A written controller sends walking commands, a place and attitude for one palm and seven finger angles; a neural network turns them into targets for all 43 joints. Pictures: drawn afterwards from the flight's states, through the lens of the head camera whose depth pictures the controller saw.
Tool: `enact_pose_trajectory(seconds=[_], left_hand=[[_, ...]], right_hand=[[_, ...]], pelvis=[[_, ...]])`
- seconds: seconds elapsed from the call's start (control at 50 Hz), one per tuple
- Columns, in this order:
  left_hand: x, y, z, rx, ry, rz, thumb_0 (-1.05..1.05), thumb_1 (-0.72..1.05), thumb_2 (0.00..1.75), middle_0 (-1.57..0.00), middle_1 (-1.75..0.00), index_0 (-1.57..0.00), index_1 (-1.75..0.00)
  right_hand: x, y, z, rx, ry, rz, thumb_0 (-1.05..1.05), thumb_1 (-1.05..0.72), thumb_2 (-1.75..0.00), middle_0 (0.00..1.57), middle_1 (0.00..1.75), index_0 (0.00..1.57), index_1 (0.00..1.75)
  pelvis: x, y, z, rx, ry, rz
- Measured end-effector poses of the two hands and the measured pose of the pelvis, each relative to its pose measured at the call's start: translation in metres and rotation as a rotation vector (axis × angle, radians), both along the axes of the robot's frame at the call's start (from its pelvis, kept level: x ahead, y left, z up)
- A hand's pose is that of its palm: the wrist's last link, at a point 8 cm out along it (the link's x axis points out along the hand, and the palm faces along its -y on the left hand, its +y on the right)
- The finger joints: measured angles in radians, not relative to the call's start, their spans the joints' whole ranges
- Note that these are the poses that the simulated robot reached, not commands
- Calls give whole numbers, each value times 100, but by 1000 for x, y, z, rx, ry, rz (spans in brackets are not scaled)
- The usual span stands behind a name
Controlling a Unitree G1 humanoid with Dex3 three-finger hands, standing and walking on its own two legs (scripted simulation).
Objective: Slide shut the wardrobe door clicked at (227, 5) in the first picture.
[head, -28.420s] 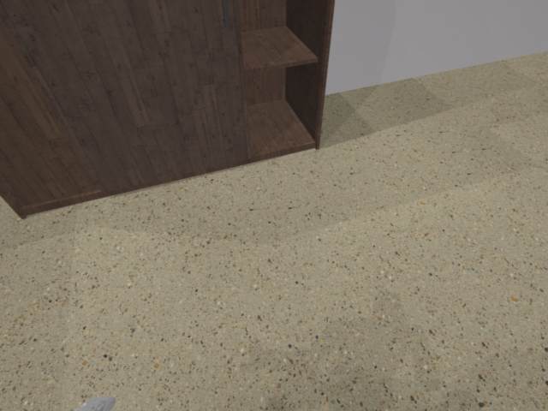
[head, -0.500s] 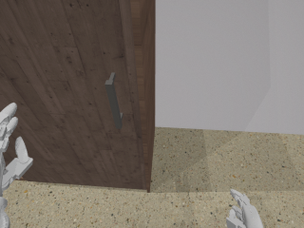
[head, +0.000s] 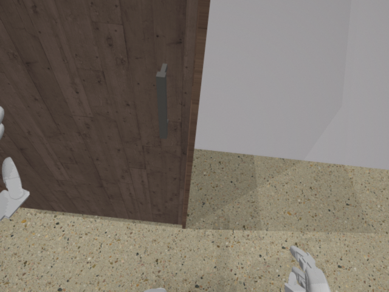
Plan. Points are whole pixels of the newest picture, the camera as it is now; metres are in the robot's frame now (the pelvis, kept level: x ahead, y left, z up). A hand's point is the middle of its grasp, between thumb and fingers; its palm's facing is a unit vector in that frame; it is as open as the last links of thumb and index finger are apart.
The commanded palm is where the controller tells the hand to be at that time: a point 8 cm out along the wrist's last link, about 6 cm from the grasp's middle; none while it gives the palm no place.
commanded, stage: step back with the hand held close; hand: left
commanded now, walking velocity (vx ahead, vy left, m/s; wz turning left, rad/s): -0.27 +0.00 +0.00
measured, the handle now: (164, 103) +0.50 +0.12 +0.10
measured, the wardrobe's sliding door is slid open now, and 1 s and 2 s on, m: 0.00 0.00 0.00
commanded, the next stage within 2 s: stop stepping back and stand still in 0.90 s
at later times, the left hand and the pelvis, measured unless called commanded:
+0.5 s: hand out of the picture +0.15 +0.27 +0.18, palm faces +0.45 -0.78 -0.44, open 7.4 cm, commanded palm +0.09 +0.29 +0.19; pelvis -0.06 +0.00 +0.00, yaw -2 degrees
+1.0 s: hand out of the picture +0.04 +0.29 +0.19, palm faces +0.36 -0.85 -0.38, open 7.4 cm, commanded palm -0.02 +0.33 +0.19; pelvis -0.18 +0.04 +0.02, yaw -4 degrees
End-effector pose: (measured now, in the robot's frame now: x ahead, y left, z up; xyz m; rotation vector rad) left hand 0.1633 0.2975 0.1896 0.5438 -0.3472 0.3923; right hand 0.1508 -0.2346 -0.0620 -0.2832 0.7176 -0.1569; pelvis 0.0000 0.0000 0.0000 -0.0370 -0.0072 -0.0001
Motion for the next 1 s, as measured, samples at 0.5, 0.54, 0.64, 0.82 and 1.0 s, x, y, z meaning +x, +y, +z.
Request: enact_pose_trajectory(seconds=[0.5, 0.54, 0.64, 0.82, 1.0], left_hand=[[-60, 7, 7, 44, -50, -19, 2, 89, 90, -21, -30, -21, -31], [-60, -1, 5, 5, -42, -51, 2, 89, 90, -21, -30, -21, -31], [-75, -18, 5, 4, -21, -160, 2, 89, 90, -21, -30, -21, -31], [-118, 21, 10, 36, -43, -108, 2, 88, 90, -22, -30, -22, -31], [-158, 34, 10, -55, -14, -117, 2, 89, 90, -21, -30, -21, -31]], right_hand=[[-42, 7, 1, -12, -3, 50, 1, -90, -90, 20, 30, 21, 30], [-50, 7, 1, -4, 4, 39, 1, -90, -90, 20, 30, 21, 30], [-75, 3, 11, 5, -48, -12, 1, -90, -90, 20, 30, 21, 30], [-140, -1, 12, -73, 24, -86, 1, -90, -90, 20, 30, 21, 30], [-194, 37, 24, -29, 7, -50, 2, -90, -90, 20, 30, 21, 30]], pelvis=[[-59, -2, 1, -39, 64, -26], [-71, -3, 5, -45, 48, -32], [-96, -3, 4, -47, 23, -32], [-122, 22, 4, -31, 30, -32], [-176, 38, 20, -77, 39, -67]])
